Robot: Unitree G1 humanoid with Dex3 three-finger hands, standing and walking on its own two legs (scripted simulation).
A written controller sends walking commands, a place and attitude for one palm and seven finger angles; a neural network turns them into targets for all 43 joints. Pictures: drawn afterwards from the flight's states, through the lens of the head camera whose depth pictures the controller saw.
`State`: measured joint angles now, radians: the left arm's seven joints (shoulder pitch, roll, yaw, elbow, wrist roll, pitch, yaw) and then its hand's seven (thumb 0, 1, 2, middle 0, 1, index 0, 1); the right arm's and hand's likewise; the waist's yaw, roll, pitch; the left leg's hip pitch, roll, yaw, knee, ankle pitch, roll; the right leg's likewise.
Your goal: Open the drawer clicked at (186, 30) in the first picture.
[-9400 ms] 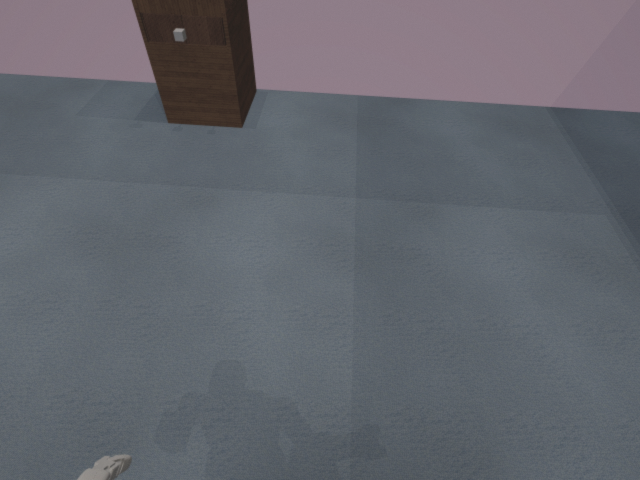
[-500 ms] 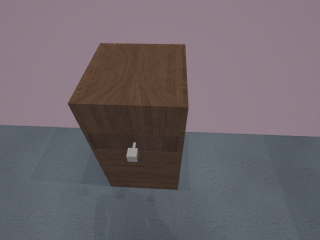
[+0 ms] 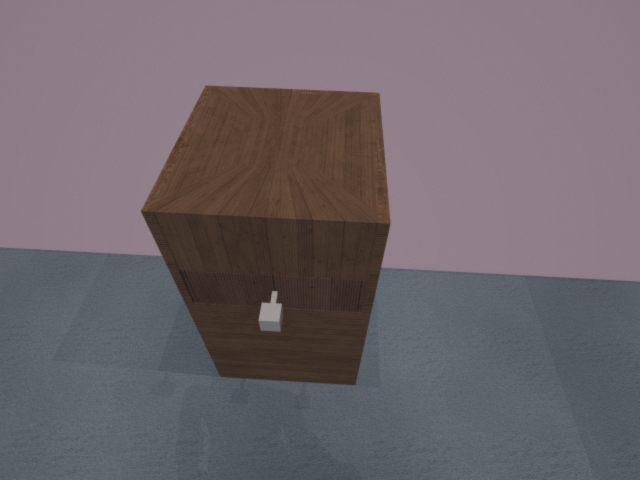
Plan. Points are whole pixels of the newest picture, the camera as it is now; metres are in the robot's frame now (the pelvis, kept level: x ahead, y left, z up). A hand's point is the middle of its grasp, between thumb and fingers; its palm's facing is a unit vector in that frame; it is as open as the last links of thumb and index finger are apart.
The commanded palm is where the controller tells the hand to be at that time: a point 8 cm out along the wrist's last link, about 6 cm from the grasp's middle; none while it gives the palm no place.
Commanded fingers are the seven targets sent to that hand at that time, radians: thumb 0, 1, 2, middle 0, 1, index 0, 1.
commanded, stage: come to a stop and stand still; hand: left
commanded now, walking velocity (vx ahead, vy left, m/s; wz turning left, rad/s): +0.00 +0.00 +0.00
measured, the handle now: (272, 308) +0.49 +0.13 -0.25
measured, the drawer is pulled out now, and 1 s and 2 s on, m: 0.00 0.00 0.00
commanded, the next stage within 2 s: look again from close up in 0.30 s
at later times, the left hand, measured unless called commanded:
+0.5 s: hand out of the picture +0.00 +0.20 -0.18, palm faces +0.01 -0.98 -0.21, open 7.4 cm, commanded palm none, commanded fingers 0.00 0.90 0.90 -0.20 -0.30 -0.20 -0.30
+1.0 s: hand out of the picture -0.06 +0.25 -0.18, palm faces +0.00 -0.98 -0.19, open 7.4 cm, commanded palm none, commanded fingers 0.00 0.90 0.90 -0.20 -0.30 -0.20 -0.30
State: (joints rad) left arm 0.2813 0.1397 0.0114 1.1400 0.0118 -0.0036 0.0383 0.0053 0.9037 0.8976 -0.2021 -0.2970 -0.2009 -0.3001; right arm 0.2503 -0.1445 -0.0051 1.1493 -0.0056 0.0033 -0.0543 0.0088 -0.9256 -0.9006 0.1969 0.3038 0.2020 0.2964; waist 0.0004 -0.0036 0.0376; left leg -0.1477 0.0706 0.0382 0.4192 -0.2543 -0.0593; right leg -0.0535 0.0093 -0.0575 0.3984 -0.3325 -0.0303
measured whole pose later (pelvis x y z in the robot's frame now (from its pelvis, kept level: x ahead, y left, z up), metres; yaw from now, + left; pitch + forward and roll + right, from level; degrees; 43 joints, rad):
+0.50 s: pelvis -0.01 +0.02 +0.00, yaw +0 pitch +0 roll +0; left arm 0.29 0.15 0.00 1.07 0.02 -0.02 0.04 0.01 0.90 0.90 -0.20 -0.30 -0.20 -0.30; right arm 0.29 -0.16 -0.01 1.07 -0.02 -0.01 -0.04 0.01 -0.91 -0.90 0.20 0.30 0.20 0.30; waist -0.01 0.01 0.05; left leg -0.22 0.04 0.04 0.50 -0.28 -0.02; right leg -0.11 -0.02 -0.06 0.46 -0.35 0.00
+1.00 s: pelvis -0.07 +0.07 -0.01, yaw +0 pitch -2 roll -1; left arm 0.34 0.19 0.00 0.99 0.03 0.02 0.03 0.01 0.90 0.90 -0.20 -0.30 -0.20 -0.30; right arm 0.26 -0.17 -0.01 0.99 -0.01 0.02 -0.01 0.00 -0.92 -0.90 0.20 0.30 0.20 0.30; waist 0.00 -0.02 0.02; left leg -0.28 0.00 0.07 0.53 -0.22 0.04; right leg -0.18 -0.06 -0.03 0.48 -0.27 0.05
